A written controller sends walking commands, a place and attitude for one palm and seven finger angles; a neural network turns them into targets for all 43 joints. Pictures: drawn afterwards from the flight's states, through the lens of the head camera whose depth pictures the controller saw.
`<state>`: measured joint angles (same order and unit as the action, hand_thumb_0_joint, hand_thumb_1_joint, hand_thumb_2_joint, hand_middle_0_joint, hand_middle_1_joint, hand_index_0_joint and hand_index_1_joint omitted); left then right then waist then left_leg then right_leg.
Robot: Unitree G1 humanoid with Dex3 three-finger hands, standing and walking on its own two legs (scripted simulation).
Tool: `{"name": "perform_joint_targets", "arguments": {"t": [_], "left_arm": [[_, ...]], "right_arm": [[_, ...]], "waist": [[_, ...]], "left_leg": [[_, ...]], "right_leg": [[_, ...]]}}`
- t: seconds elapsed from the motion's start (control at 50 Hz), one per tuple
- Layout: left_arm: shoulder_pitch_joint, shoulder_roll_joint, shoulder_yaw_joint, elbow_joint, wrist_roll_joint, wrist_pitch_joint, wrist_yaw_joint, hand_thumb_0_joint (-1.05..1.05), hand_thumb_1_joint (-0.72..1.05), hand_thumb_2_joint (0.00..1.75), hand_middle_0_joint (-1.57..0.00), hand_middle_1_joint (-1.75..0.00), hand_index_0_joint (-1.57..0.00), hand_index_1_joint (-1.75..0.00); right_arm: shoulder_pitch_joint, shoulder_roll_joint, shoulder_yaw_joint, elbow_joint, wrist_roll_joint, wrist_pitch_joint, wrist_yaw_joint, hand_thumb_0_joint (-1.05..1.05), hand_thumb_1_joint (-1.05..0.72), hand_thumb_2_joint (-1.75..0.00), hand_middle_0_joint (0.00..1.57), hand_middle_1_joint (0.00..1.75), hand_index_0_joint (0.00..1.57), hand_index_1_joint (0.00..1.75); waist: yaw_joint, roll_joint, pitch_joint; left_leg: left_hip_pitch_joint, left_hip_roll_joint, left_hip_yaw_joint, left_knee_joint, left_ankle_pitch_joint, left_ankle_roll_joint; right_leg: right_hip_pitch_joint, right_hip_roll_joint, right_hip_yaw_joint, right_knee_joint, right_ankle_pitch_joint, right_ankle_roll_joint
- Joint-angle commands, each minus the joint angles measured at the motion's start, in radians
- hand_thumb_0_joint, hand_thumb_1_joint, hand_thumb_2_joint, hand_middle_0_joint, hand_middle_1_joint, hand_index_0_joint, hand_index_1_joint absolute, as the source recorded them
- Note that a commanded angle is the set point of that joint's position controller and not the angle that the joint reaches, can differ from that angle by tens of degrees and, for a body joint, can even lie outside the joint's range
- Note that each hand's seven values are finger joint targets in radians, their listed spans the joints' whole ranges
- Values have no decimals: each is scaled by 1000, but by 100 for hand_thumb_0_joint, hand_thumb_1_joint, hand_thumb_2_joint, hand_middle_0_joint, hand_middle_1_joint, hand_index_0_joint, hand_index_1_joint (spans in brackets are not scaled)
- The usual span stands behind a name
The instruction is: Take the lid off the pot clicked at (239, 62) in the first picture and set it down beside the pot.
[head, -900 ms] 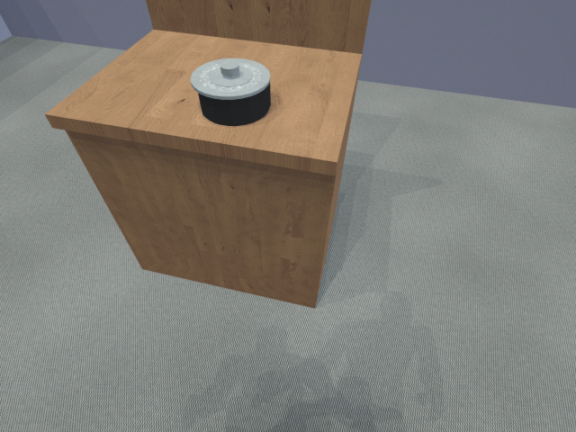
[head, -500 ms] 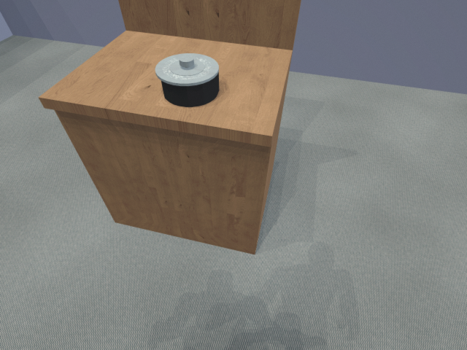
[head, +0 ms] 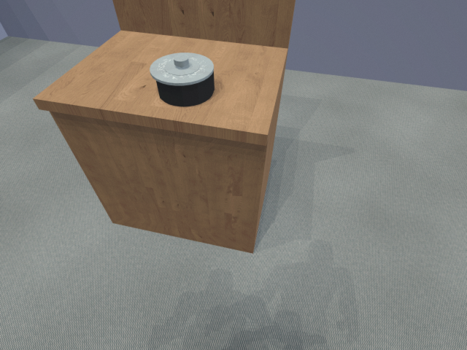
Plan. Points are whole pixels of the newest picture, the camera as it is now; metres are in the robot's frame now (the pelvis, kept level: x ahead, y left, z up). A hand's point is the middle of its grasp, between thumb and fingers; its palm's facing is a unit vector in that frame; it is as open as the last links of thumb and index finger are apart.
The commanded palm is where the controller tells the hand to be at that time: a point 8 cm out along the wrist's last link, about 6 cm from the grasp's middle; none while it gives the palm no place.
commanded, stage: turn to face it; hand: left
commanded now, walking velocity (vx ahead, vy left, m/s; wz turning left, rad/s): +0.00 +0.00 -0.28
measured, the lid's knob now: (181, 60) +0.85 +0.21 +0.08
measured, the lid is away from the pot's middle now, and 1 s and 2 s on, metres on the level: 0.00 0.00 0.00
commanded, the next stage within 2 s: take the last steps up to it in 0.28 s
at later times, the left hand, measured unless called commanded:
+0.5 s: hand out of the picture +0.04 +0.19 -0.18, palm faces -0.08 -0.97 -0.22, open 7.4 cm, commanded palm none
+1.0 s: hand (119, 329) +0.19 +0.25 -0.18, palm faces -0.09 -0.98 -0.18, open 7.4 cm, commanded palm none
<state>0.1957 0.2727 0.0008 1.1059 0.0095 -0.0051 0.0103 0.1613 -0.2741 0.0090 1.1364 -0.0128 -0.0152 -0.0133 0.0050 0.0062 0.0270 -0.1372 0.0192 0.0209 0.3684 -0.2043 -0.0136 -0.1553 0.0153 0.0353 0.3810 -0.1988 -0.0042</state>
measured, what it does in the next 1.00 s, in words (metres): walks ahead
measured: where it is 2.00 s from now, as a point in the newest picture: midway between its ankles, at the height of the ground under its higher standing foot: (210, 328)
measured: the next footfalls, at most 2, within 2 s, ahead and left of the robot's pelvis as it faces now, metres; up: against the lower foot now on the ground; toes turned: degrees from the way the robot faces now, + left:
right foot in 1.18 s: +0.32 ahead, -0.02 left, +0.00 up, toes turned -13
left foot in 1.58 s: +0.47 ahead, +0.24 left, +0.00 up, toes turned +0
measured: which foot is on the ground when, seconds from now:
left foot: down 0.00-1.00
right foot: down 0.00-0.70, up 0.72-1.00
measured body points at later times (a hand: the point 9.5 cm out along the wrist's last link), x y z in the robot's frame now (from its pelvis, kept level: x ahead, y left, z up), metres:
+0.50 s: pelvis -0.01 +0.00 -0.01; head +0.00 -0.01 +0.44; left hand +0.05 +0.24 -0.16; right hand -0.04 -0.24 -0.17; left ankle -0.01 +0.13 -0.74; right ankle +0.00 -0.12 -0.75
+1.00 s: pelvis +0.11 +0.08 -0.01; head +0.14 +0.09 +0.44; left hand +0.20 +0.31 -0.16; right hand +0.00 -0.10 -0.15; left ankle +0.02 +0.14 -0.75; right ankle +0.17 -0.05 -0.68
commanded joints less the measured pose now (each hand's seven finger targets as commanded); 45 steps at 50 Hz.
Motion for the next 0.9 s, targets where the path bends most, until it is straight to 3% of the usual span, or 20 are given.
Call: {"name": "perform_joint_targets", "arguments": {"t": [0.0, 0.24, 0.36, 0.38, 0.4, 0.44, 0.48, 0.5, 0.52, 0.54, 0.58, 0.62, 0.64, 0.66, 0.68, 0.7, 0.74, 0.78, 0.84, 0.88], "left_arm": [[23, 118, 24, -50, 0, -1, 13, 0, 90, 90, -20, -30, -20, -30], [48, 97, 51, -112, 7, 20, 10, 0, 90, 90, -20, -30, -20, -30], [61, 73, 59, -140, 11, 21, 9, 0, 90, 90, -20, -30, -20, -30], [79, 65, 57, -133, 12, 17, 9, 0, 90, 90, -20, -30, -20, -30], [95, 66, 56, -130, 14, 14, 6, 0, 90, 90, -20, -30, -20, -30], [127, 83, 63, -122, 18, 12, 4, 0, 90, 90, -20, -30, -20, -30], [177, 120, 79, -114, 15, 10, 9, 0, 90, 90, -20, -30, -20, -30], [183, 126, 86, -114, 12, 5, 12, 0, 90, 90, -20, -30, -20, -30], [179, 123, 92, -119, 13, -4, 13, 0, 90, 90, -20, -30, -20, -30], [167, 126, 96, -125, 15, -13, 15, 0, 90, 90, -20, -30, -20, -30], [135, 118, 99, -133, 19, -21, 14, 0, 90, 90, -20, -30, -20, -30], [97, 102, 98, -142, 17, -17, 11, 0, 90, 90, -20, -30, -20, -30], [88, 79, 96, -145, 15, -12, 6, 0, 90, 90, -20, -30, -20, -30], [74, 37, 87, -158, 11, -5, -1, 0, 90, 90, -20, -30, -20, -30], [68, -19, 78, -184, 10, -8, -8, 0, 90, 90, -20, -30, -20, -30], [-7, -3, 82, -211, 16, -14, -9, 0, 90, 90, -20, -30, -20, -30], [2, 1, 88, -172, 27, -21, -19, 0, 90, 90, -20, -30, -20, -30], [50, -29, 79, -134, 24, -21, -30, 0, 90, 90, -20, -30, -20, -30], [60, -41, 73, -129, 23, -21, -26, 0, 90, 90, -20, -30, -20, -30], [36, -38, 71, -137, 18, -20, -25, 0, 90, 90, -20, -30, -20, -30]], "right_arm": [[41, -102, -26, -45, 3, -6, -17, 0, -90, -90, 20, 30, 20, 30], [86, -71, -57, -95, 2, 9, -22, 0, -90, -90, 20, 30, 20, 30], [108, -55, -70, -117, 0, 11, -20, 0, -90, -90, 20, 30, 20, 30], [124, -50, -67, -109, -2, 10, -16, 0, -90, -90, 20, 30, 20, 30], [134, -50, -65, -104, -6, 9, -10, 0, -90, -90, 20, 30, 20, 30], [152, -30, -64, -96, -12, 11, 1, 0, -90, -90, 20, 30, 20, 30], [171, -2, -60, -94, -10, 15, 7, 0, -90, -90, 20, 30, 20, 30], [170, 1, -62, -98, -10, 10, 8, 0, -90, -90, 20, 30, 20, 30], [161, -1, -62, -107, -9, 2, 9, 0, -90, -90, 20, 30, 20, 30], [166, -3, -63, -113, -7, -6, 12, 0, -90, -90, 20, 30, 20, 30], [201, 15, -63, -114, -3, -15, 19, 0, -90, -90, 20, 30, 20, 30], [292, 43, -55, -87, 0, -27, 17, 0, -90, -90, 20, 30, 20, 30], [352, 35, -54, -67, 3, -33, 8, 0, -90, -90, 20, 30, 20, 30], [431, -27, -67, -49, -3, -39, -3, 0, -90, -90, 20, 30, 20, 30], [470, -111, -90, -53, -10, -36, -10, 0, -90, -90, 20, 30, 20, 30], [447, -113, -88, -73, -11, -31, -15, 0, -90, -90, 20, 30, 20, 30], [354, -39, -61, -91, -9, -41, -9, 0, -90, -90, 20, 30, 20, 30], [317, 0, -43, -91, 0, -59, -11, 0, -90, -90, 20, 30, 20, 30], [382, 14, -32, -57, 1, -77, -20, 0, -90, -90, 20, 30, 20, 30], [413, 22, -30, -42, 5, -81, -25, 0, -90, -90, 20, 30, 20, 30]], "waist": [[-10, -2, -29], [-11, -11, 11], [-12, -8, -3], [-7, -18, -37], [0, -20, -23], [11, -92, 16], [23, -227, 62], [24, -225, 78], [22, -196, 81], [14, -172, 78], [-4, -145, 63], [-45, -119, 41], [-59, -60, 38], [-87, 128, 32], [-91, 369, 57], [-94, 262, 129], [-49, 108, 148], [-12, 8, 137], [-14, 59, 92], [-21, 53, 58]], "left_leg": [[22, 103, -56, -19, 117, 16], [-46, 113, -22, 51, -46, 26], [-63, 119, -24, 63, -114, 39], [-59, 115, -20, 61, -196, 41], [-86, 95, -16, 62, -301, 42], [-152, 44, 17, 136, -377, 36], [-249, -7, 69, 328, -308, 26], [-284, 1, 55, 402, -271, 26], [-326, 15, 19, 443, -270, 30], [-339, 31, -4, 446, -278, 35], [-259, 38, -9, 338, -286, 41], [-7, 2, 30, 116, -168, 41], [98, -14, 35, 28, -158, 38], [176, 99, -147, -97, -321, 75], [177, 300, -414, -235, -516, 145], [71, 353, -491, -298, -556, 208], [5, 294, -393, -283, -402, 216], [13, 225, -245, -271, -158, 196], [150, 187, -126, -203, 287, 192], [229, 187, -102, -179, 447, 203]], "right_leg": [[-58, -110, 110, -22, 173, -16], [-170, -77, 176, 49, 68, -37], [-208, -57, 187, 75, 2, -42], [-174, -55, 186, 57, -114, -46], [-173, -56, 210, 23, -279, -54], [-177, -96, 289, -62, -495, -82], [-146, -207, 464, -204, -637, -140], [-137, -263, 526, -241, -617, -176], [-103, -286, 541, -237, -540, -203], [-93, -300, 520, -214, -479, -215], [-116, -289, 423, -167, -392, -202], [-260, -218, 299, -101, -355, -151], [-317, -142, 220, -10, -344, -120], [-431, -46, 113, 225, -333, -77], [-569, 35, -61, 488, -361, -29], [-606, -23, -25, 600, -319, -31], [-596, -90, -19, 730, -179, -40], [-567, -111, -41, 761, -45, -22], [-609, -112, -82, 743, -33, -3], [-630, -108, -99, 705, -35, 1]]}}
